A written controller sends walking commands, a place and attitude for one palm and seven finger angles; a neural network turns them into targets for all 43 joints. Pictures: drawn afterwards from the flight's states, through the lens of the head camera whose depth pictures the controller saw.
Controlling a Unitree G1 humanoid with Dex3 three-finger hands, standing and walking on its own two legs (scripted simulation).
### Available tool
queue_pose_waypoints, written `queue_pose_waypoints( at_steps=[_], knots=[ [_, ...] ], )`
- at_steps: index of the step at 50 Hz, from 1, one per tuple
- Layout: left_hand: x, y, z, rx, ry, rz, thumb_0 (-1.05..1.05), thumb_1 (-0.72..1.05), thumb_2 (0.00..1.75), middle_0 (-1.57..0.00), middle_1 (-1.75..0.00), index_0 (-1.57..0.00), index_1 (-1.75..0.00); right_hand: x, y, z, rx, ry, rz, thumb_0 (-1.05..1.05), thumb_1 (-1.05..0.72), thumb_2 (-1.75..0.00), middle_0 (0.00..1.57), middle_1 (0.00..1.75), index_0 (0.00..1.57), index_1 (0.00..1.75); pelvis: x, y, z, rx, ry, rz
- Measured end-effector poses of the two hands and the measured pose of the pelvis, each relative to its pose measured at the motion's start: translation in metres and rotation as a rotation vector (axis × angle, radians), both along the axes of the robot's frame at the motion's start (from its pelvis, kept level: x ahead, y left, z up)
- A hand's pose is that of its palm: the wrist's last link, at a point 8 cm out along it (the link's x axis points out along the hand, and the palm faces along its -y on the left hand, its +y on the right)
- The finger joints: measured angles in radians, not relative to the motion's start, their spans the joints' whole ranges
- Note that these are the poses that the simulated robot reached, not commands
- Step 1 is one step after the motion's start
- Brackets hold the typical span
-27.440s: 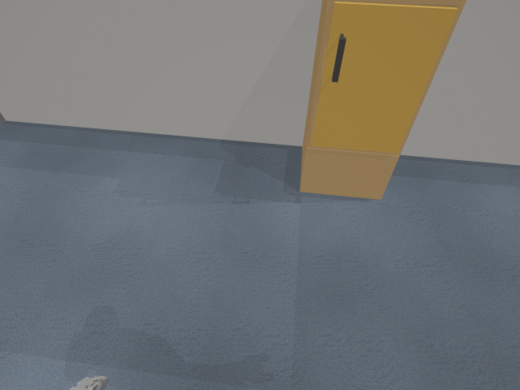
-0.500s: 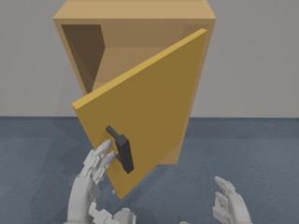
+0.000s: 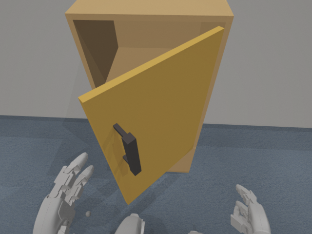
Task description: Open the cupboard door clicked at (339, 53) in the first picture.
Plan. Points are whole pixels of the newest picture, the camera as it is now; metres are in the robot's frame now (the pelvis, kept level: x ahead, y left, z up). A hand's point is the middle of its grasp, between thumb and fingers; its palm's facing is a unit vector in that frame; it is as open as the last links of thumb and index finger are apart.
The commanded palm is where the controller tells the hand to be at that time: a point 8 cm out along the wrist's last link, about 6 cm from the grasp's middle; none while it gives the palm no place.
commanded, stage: draw the hand back to the body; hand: left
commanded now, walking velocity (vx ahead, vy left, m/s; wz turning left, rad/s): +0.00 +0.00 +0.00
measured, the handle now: (127, 150) +0.29 +0.10 +0.08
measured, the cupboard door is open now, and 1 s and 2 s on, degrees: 45 45 45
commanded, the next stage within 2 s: step back with the hand held close in 1.64 s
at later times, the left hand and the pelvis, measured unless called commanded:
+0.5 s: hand (58, 199) +0.16 +0.19 +0.14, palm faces +0.01 -1.00 -0.05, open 16.3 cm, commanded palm +0.13 +0.25 +0.16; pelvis +0.00 +0.02 +0.03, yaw +0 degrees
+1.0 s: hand (10, 151) +0.21 +0.26 +0.21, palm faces +0.34 -0.85 -0.40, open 12.2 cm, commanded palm +0.16 +0.30 +0.23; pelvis +0.03 +0.03 +0.07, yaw -1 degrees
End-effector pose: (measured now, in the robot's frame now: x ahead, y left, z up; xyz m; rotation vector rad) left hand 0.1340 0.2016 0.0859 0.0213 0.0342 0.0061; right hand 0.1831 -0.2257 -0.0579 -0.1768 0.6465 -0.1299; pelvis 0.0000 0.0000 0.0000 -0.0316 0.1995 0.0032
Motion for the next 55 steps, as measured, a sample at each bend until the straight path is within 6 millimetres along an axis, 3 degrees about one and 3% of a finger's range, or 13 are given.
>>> queue_pose_waypoints(
  at_steps=[7,15,23,30,40,55],
  knots=[
    [0.002,0.003,0.003,-0.028,-0.031,-0.019,-0.01,-0.5,0.3,-0.15,-0.3,-0.15,-0.3,-0.004,0.007,0.003,-0.013,-0.021,-0.003,0.02,-0.9,-0.9,0.2,0.3,0.2,0.3,-0.005,0.007,-0.002,-0.012,-0.004,0.0],
    [0.008,0.021,0.038,0.027,-0.08,-0.009,-0.01,-0.5,0.3,-0.16,-0.3,-0.15,-0.3,-0.01,0.025,0.017,0.025,-0.036,-0.017,0.02,-0.9,-0.9,0.2,0.3,0.2,0.3,-0.005,0.017,0.011,-0.019,-0.043,-0.002],
    [0.007,0.036,0.049,0.024,-0.033,0.003,-0.01,-0.5,0.3,-0.15,-0.3,-0.15,-0.3,-0.008,0.035,0.035,0.02,-0.065,0.006,0.02,-0.9,-0.9,0.2,0.3,0.2,0.3,-0.001,0.024,0.025,-0.02,-0.072,0.001],
    [0.01,0.05,0.076,0.097,-0.088,0.019,-0.01,-0.45,0.32,-0.16,-0.3,-0.15,-0.3,0.0,0.037,0.049,0.003,-0.095,0.025,0.02,-0.9,-0.9,0.2,0.3,0.2,0.3,0.004,0.026,0.034,-0.023,-0.099,0.004],
    [0.018,0.074,0.099,0.319,0.025,0.242,-0.01,-0.19,0.44,-0.17,-0.3,-0.17,-0.3,0.009,0.045,0.065,-0.011,-0.073,0.023,0.02,-0.9,-0.9,0.2,0.3,0.2,0.3,0.016,0.029,0.058,-0.006,-0.147,-0.007],
    [0.048,0.101,0.157,0.429,-0.103,0.371,0.0,0.32,0.66,-0.19,-0.3,-0.19,-0.3,0.03,0.041,0.074,-0.014,-0.041,0.052,0.02,-0.9,-0.9,0.21,0.3,0.2,0.3,0.039,0.027,0.081,0.02,-0.212,-0.017]
  ],
)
